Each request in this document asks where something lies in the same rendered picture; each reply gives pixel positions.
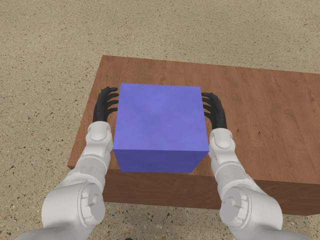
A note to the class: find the pedestal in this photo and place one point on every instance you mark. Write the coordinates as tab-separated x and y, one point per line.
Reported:
273	115

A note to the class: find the right robot upper arm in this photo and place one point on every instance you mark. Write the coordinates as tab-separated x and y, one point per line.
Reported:
251	215

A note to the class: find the left robot upper arm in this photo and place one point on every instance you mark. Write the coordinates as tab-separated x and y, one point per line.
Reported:
69	213

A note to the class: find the left robot hand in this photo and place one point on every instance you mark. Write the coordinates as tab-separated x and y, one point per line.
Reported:
101	111

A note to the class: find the right robot hand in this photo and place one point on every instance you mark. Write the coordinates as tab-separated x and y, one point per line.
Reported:
217	114

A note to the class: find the carton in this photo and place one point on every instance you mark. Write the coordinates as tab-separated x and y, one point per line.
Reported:
160	128

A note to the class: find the right robot forearm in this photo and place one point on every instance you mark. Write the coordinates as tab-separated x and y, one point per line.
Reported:
226	167

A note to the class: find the left robot forearm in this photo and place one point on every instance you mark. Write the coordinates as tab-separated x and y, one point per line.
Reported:
94	161

